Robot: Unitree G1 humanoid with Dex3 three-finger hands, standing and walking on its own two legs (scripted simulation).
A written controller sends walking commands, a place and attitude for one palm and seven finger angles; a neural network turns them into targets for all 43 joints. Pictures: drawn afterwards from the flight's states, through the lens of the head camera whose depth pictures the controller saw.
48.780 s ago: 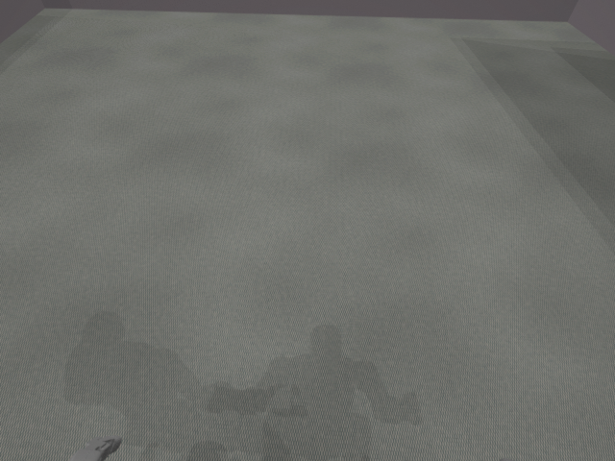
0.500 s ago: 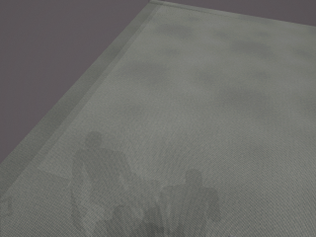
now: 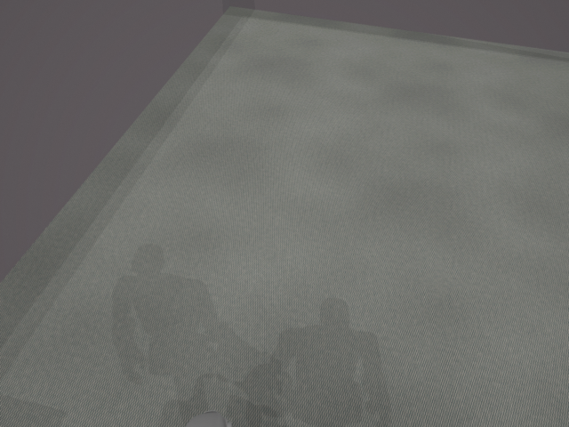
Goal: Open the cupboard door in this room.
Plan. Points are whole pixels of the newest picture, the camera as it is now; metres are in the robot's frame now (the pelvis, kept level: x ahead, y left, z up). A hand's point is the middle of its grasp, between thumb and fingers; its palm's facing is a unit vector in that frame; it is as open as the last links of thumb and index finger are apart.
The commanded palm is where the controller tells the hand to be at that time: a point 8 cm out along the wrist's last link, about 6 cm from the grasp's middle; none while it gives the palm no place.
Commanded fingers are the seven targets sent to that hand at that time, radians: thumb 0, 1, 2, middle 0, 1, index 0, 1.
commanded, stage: walk to a spot facing it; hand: left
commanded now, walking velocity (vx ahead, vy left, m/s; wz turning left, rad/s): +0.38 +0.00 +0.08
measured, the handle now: out of the picture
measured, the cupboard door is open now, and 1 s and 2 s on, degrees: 48 48 48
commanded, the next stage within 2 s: turn to face it in 0.32 s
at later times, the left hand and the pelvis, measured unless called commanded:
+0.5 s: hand (187, 320) +0.33 +0.19 -0.17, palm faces -0.06 -0.98 -0.19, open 7.4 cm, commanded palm none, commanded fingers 0.00 0.90 0.90 -0.20 -0.30 -0.20 -0.30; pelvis +0.22 +0.01 -0.01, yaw -3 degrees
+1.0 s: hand (178, 313) +0.35 +0.22 -0.20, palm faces +0.26 -0.95 -0.19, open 7.3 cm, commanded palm none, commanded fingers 0.00 0.90 0.90 -0.20 -0.30 -0.20 -0.30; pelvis +0.31 +0.01 -0.02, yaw +14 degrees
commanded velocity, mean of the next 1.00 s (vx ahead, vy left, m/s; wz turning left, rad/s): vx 0.12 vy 0.00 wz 0.31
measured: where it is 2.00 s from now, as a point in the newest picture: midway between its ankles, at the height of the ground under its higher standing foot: (291, 379)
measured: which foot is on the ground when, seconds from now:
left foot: up 0.00-0.12, down 0.14-0.54, up 0.56-0.88, down 0.90-1.00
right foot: down 0.00-0.14, up 0.16-0.52, down 0.54-0.90, up 0.92-1.00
